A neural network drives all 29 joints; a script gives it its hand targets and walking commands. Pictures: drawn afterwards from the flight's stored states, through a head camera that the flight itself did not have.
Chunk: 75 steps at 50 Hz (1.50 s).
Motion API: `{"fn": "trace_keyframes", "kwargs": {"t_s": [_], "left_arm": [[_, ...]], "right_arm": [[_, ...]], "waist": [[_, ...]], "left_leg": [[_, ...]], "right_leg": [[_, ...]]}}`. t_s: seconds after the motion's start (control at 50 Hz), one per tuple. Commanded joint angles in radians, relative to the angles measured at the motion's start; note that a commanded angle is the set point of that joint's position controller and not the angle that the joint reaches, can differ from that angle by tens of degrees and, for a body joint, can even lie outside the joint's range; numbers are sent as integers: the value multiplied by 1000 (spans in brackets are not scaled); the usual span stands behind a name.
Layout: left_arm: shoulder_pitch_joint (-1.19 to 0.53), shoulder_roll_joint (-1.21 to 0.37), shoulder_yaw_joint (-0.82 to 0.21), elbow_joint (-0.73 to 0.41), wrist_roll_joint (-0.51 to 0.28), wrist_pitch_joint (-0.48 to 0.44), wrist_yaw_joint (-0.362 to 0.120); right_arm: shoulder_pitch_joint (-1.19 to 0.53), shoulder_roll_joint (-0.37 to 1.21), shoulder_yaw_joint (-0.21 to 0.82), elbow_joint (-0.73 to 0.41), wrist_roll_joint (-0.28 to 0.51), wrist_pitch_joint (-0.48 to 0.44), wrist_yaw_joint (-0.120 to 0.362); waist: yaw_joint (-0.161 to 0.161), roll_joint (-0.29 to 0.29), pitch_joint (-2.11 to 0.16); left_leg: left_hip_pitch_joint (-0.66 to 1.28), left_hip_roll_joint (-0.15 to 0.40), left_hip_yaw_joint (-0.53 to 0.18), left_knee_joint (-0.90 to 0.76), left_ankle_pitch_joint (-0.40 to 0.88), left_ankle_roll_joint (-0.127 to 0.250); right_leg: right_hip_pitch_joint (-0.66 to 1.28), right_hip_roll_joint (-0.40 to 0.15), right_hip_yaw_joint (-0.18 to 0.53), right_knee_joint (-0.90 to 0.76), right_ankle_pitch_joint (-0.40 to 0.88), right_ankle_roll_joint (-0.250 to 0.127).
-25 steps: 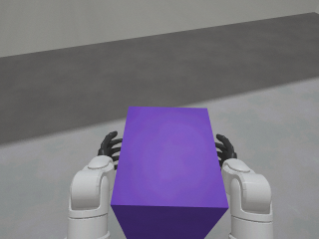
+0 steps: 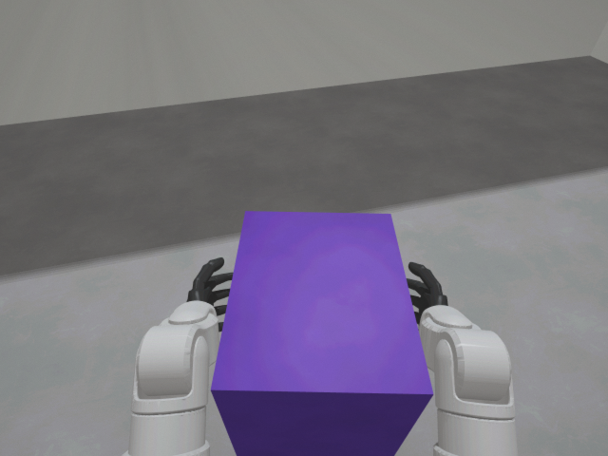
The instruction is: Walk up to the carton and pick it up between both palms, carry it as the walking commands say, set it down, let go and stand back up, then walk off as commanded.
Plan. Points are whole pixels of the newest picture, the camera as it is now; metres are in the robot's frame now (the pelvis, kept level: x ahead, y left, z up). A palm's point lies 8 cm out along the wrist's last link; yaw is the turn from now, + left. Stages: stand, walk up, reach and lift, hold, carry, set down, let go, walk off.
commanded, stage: carry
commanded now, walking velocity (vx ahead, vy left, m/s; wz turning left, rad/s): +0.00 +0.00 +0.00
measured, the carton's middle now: (314, 351) +0.27 -0.01 +0.01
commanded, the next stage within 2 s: none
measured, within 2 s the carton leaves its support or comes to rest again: neither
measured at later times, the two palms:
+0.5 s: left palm (161, 338) +0.25 +0.17 +0.09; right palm (398, 329) +0.25 -0.10 +0.09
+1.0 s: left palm (152, 325) +0.27 +0.19 +0.08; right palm (379, 322) +0.27 -0.08 +0.08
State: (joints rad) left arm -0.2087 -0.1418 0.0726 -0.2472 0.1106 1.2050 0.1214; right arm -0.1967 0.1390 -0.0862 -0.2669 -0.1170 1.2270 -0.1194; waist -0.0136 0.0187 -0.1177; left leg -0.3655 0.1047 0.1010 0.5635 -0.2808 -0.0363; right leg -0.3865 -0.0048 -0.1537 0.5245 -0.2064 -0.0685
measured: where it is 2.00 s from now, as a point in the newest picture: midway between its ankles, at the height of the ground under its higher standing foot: outside the picture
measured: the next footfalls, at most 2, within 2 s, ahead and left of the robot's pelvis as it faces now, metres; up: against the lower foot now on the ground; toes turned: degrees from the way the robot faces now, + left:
none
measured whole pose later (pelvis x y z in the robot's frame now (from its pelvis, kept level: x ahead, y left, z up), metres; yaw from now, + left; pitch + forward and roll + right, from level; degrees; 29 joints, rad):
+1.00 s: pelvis +0.00 +0.06 +0.00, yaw -1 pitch +3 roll +0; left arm -0.19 -0.14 0.09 -0.18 0.12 1.12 0.11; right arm -0.19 0.14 -0.08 -0.17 -0.13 1.13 -0.11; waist 0.00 -0.01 -0.12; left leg -0.35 0.03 0.15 0.54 -0.25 0.04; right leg -0.39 -0.08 -0.10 0.53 -0.19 0.01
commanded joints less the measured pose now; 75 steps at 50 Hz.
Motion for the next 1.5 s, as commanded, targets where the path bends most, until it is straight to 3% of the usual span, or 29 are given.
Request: {"fn": "trace_keyframes", "kwargs": {"t_s": [0.0,0.1,0.24,0.52,0.76,1.48], "left_arm": [[-379,-984,-628,-33,-372,3,-257],[-387,-978,-633,-29,-374,7,-261],[-415,-978,-650,-33,-393,12,-267],[-424,-974,-649,-23,-386,-15,-262],[-394,-957,-635,-15,-373,-44,-258],[-357,-899,-595,27,-322,-155,-246]], "right_arm": [[-505,1000,713,-81,431,-18,267],[-494,995,703,-63,420,-15,267],[-479,991,678,-44,401,-17,262],[-451,973,641,-11,374,-51,259],[-428,960,645,-12,363,-79,252],[-394,908,604,35,313,-186,244]], "waist": [[20,-116,-202],[21,-102,-181],[19,-84,-164],[20,11,-194],[18,-4,-222],[17,-16,-208]], "left_leg": [[54,-8,-4,-15,1,11],[66,-12,-7,-41,9,24],[67,-8,-20,-83,0,39],[10,58,-95,-189,5,61],[39,56,-73,-145,122,70],[50,48,-64,-135,104,82]], "right_leg": [[108,-229,231,-251,-82,10],[70,-217,223,-281,-211,19],[32,-192,195,-254,-257,45],[104,-132,131,-60,-28,61],[129,-140,121,-36,91,61],[127,-147,127,-54,98,56]]}}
